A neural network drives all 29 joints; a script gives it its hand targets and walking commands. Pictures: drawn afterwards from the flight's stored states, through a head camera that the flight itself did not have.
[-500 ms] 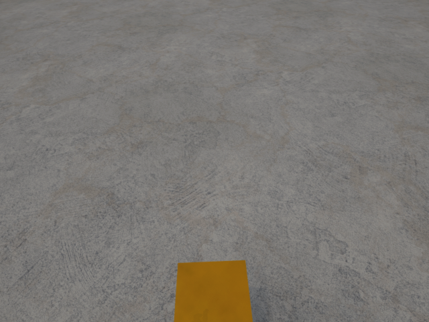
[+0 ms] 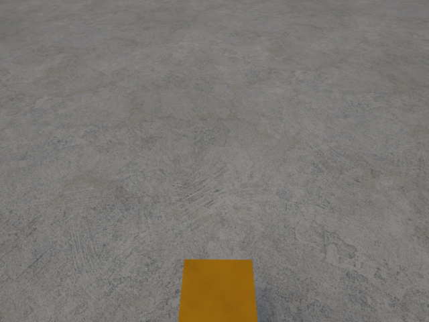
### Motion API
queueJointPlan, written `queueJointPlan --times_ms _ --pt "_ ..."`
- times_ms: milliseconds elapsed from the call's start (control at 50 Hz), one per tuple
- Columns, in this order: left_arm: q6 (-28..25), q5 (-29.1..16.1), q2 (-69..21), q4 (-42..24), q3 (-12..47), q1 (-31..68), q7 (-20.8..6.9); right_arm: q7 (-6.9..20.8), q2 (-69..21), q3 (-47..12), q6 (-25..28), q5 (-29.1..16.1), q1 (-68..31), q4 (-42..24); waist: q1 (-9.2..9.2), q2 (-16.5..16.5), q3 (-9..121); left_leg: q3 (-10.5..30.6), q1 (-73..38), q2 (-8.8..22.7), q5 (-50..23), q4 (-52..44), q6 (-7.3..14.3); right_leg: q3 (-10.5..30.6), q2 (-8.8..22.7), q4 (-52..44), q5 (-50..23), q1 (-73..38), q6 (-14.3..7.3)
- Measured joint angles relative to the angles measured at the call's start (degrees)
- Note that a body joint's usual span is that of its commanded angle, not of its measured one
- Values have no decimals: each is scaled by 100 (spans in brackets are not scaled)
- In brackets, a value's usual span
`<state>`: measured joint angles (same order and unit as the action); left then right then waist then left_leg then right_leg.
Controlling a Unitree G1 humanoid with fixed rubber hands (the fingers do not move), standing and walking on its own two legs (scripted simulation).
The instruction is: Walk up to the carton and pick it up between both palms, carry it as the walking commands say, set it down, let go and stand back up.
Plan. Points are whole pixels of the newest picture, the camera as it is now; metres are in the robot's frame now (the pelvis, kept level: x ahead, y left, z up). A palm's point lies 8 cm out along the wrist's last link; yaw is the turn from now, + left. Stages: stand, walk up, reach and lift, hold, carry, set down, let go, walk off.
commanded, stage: stand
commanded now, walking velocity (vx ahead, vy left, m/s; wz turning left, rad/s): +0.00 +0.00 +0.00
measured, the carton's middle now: (218, 302) +0.37 +0.03 -0.63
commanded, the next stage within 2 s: none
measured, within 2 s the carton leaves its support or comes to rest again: neither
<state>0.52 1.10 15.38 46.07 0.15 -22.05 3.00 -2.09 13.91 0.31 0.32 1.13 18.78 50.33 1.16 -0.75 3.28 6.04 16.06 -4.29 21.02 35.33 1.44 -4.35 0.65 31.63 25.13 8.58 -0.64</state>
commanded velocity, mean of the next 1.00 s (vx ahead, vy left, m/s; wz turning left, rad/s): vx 0.00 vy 0.00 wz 0.00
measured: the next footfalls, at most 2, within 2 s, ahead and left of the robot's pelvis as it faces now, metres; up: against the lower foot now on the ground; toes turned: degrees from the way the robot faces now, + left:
none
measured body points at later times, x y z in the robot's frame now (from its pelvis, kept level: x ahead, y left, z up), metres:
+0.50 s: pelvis -0.02 +0.00 +0.01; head -0.02 +0.00 +0.46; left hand -0.06 +0.24 -0.15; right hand -0.02 -0.24 -0.15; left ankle -0.03 +0.11 -0.73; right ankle -0.09 -0.10 -0.73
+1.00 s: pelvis -0.03 -0.02 +0.01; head -0.04 -0.01 +0.46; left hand -0.10 +0.20 -0.15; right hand -0.06 -0.24 -0.15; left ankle -0.03 +0.11 -0.73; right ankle -0.09 -0.10 -0.73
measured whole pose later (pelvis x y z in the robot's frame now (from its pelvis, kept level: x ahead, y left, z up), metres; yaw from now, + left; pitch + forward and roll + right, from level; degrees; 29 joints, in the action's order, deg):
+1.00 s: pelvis -0.03 -0.02 +0.01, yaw +1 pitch -1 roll +0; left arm -0.1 1.2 9.0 63.8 2.3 -23.9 3.1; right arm -2.8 8.3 -2.9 -0.9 0.2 18.6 67.1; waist 0.7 -0.7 -0.4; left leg 7.5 12.4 -2.8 15.0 28.9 -0.5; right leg -6.0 -0.5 26.3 20.2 4.9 -2.3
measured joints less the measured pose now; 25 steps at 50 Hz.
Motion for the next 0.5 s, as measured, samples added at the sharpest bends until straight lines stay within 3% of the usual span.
queueJointPlan --times_ms 500 --pt "12 9 -344 1140 132 -213 -2 -26 -326 -190 -107 -51 28 1102 -34 -27 -293 93 -365 14 -386 -476 -53 -106 3 -429 -324 -379 -33"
